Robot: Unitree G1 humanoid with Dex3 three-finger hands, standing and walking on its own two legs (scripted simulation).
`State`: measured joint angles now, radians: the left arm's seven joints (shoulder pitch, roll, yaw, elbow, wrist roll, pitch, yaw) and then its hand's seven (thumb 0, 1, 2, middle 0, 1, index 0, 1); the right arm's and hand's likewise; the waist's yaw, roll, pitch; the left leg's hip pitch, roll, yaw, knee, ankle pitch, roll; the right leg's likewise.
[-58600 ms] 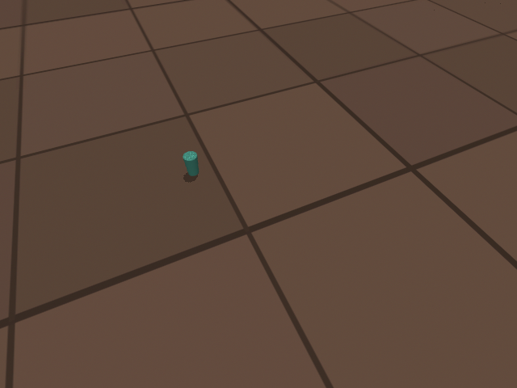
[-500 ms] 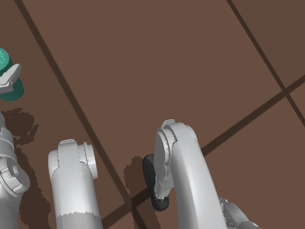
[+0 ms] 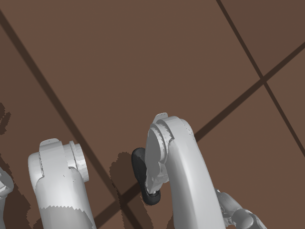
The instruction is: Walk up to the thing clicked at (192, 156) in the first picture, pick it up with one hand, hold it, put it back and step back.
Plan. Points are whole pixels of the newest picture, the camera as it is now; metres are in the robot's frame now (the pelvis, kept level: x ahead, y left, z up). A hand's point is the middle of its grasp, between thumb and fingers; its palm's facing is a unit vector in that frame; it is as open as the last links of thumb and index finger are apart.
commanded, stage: lower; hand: left
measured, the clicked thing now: out of the picture +0.49 +0.30 -0.15
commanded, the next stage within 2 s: loosen in 1.02 s
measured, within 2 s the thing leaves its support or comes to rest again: neither
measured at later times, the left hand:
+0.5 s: hand out of the picture +0.50 +0.30 -0.17, palm faces +0.46 -0.89 -0.02, open 6.0 cm
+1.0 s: hand out of the picture +0.50 +0.29 -0.19, palm faces +0.45 -0.89 -0.01, open 5.9 cm
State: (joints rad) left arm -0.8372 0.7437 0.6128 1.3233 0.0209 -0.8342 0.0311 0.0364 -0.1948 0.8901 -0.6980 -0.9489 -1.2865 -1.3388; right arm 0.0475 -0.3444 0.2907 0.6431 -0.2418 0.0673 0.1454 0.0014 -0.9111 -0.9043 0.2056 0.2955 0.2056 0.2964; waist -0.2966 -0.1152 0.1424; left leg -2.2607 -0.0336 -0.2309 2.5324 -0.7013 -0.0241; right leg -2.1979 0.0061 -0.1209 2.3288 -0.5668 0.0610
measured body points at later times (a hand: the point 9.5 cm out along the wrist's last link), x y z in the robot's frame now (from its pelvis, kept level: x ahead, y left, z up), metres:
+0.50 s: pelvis +0.00 +0.01 -0.01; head +0.26 +0.15 +0.32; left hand +0.47 +0.34 -0.16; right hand +0.09 -0.27 -0.06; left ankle +0.08 +0.12 -0.27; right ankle +0.14 -0.13 -0.27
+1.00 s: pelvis -0.01 +0.02 -0.01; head +0.26 +0.18 +0.30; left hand +0.47 +0.34 -0.19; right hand +0.10 -0.25 -0.04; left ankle +0.08 +0.12 -0.27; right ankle +0.14 -0.13 -0.27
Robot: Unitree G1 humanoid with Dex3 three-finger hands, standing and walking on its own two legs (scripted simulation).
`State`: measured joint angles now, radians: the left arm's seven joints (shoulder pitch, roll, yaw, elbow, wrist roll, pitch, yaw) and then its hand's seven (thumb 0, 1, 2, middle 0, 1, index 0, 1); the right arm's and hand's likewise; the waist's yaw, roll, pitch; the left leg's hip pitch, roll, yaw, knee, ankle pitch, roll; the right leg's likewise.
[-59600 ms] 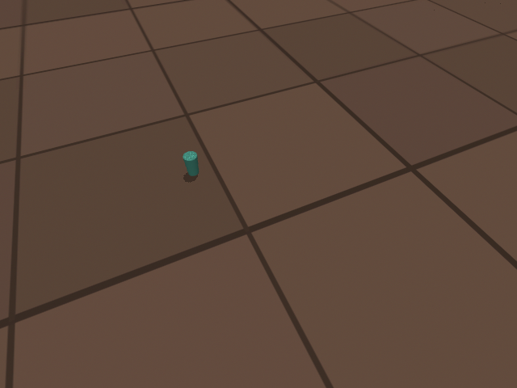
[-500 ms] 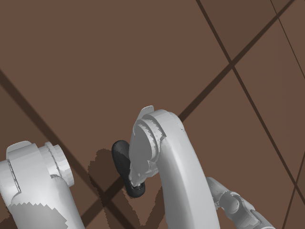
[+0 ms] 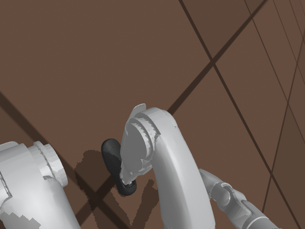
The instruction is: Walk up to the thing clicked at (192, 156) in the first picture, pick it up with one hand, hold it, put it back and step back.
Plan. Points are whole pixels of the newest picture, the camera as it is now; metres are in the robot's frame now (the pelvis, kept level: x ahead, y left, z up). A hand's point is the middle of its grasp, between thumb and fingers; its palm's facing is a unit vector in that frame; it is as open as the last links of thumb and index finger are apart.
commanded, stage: lower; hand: left
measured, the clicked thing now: out of the picture +0.47 +0.32 -0.23
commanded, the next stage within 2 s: loosen in 0.02 s
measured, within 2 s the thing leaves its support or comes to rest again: rests again in 1.38 s
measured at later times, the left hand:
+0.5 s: hand out of the picture +0.47 +0.32 -0.18, palm faces +0.54 -0.84 +0.00, open 7.6 cm
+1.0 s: hand out of the picture +0.48 +0.32 -0.17, palm faces +0.53 -0.85 +0.01, open 14.6 cm
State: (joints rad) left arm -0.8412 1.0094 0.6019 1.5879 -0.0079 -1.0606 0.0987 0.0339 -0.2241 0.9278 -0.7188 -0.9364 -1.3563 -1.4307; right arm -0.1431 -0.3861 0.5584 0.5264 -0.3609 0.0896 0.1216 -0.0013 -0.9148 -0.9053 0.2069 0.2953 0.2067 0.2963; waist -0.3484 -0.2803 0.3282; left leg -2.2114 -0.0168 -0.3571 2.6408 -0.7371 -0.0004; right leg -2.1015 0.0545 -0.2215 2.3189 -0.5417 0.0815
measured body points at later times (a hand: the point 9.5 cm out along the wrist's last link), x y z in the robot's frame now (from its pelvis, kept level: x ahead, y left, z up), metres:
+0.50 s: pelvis +0.00 +0.00 +0.00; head +0.25 +0.19 +0.31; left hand +0.44 +0.37 -0.17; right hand +0.13 -0.25 -0.02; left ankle +0.08 +0.11 -0.26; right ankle +0.16 -0.13 -0.26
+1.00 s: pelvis +0.00 +0.00 +0.01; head +0.25 +0.19 +0.32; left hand +0.45 +0.36 -0.17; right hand +0.13 -0.25 -0.02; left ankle +0.08 +0.11 -0.26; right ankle +0.16 -0.13 -0.26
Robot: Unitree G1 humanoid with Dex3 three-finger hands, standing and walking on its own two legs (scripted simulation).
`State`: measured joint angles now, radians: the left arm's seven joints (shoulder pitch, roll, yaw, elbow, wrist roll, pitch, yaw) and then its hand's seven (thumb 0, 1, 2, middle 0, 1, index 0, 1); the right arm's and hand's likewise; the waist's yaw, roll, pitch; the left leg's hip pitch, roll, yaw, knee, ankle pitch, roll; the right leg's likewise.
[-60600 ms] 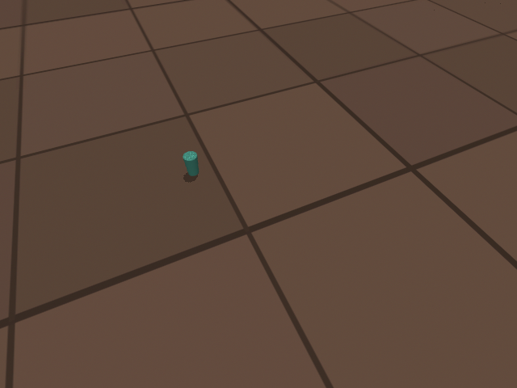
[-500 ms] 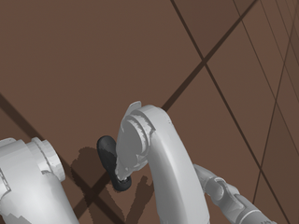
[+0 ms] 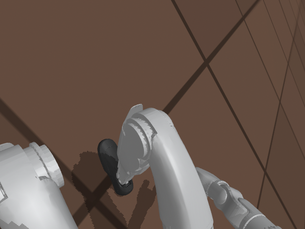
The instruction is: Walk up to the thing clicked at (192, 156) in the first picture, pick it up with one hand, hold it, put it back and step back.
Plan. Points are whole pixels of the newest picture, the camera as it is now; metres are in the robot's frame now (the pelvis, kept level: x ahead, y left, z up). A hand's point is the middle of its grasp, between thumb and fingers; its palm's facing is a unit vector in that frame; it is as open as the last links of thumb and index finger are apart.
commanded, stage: withdraw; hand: left
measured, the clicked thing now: out of the picture +0.47 +0.32 -0.24
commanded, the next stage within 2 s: rise in 0.32 s
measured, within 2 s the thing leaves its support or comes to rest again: rests again in 0.38 s
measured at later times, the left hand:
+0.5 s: hand out of the picture +0.44 +0.43 -0.11, palm faces +0.54 -0.84 -0.08, open 17.5 cm
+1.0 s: hand out of the picture +0.30 +0.43 +0.01, palm faces +0.38 -0.77 -0.51, open 17.3 cm
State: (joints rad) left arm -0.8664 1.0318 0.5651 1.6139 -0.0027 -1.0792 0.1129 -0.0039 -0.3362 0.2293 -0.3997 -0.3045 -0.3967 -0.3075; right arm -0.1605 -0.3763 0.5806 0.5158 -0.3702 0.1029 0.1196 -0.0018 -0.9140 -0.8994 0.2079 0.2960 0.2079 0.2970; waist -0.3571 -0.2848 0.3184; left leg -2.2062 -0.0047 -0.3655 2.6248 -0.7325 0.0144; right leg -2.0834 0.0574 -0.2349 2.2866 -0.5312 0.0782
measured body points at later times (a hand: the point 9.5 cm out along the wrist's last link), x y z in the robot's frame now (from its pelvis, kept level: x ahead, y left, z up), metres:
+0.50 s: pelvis +0.00 +0.00 +0.01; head +0.23 +0.19 +0.35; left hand +0.41 +0.47 -0.10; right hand +0.15 -0.26 -0.03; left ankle +0.08 +0.11 -0.27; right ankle +0.17 -0.13 -0.27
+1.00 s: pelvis +0.01 -0.01 +0.10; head +0.19 +0.11 +0.50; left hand +0.27 +0.47 +0.05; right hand +0.20 -0.23 -0.01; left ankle +0.08 +0.11 -0.27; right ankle +0.17 -0.13 -0.27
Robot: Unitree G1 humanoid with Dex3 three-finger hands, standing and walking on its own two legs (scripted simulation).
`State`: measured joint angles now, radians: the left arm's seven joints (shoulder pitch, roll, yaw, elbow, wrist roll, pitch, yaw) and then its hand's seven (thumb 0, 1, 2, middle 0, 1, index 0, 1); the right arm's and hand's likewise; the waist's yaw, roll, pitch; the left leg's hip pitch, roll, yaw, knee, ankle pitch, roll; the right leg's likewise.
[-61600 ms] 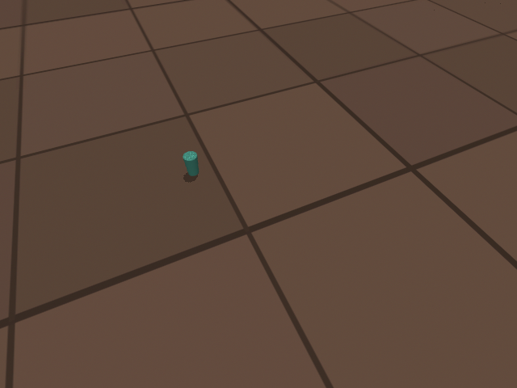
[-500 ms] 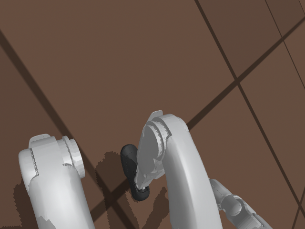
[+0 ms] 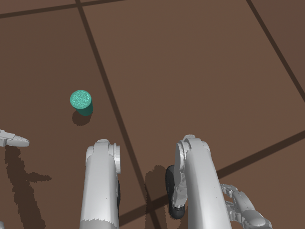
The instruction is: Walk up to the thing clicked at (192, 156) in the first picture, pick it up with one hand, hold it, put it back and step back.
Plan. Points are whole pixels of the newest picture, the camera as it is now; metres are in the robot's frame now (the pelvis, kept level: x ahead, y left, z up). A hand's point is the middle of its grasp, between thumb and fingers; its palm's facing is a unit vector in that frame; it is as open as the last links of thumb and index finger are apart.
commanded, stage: home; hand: left
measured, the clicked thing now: (83, 104) +0.49 +0.24 -0.34
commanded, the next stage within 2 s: none
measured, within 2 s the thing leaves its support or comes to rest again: neither
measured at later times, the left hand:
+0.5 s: hand (6, 135) +0.29 +0.24 +0.12, palm faces +0.21 -0.89 -0.41, open 17.4 cm
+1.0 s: hand out of the picture +0.25 +0.18 +0.27, palm faces +0.22 -0.93 -0.29, open 17.5 cm
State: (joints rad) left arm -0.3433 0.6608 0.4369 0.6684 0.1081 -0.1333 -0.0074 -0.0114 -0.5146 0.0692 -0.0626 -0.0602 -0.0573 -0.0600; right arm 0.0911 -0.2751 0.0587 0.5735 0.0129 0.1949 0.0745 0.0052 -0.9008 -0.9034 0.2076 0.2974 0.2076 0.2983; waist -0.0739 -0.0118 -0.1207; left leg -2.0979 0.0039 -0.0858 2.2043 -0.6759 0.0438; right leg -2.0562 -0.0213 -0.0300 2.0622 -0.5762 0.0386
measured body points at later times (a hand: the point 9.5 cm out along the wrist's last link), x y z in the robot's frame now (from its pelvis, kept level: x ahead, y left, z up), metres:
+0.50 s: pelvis +0.06 -0.03 +0.22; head +0.18 +0.00 +0.65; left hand +0.28 +0.29 +0.15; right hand +0.25 -0.27 +0.12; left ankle +0.08 +0.11 -0.37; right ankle +0.13 -0.15 -0.37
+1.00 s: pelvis +0.10 -0.02 +0.32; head +0.12 -0.02 +0.77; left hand +0.24 +0.22 +0.29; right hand +0.29 -0.24 +0.25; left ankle +0.08 +0.11 -0.37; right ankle +0.13 -0.15 -0.37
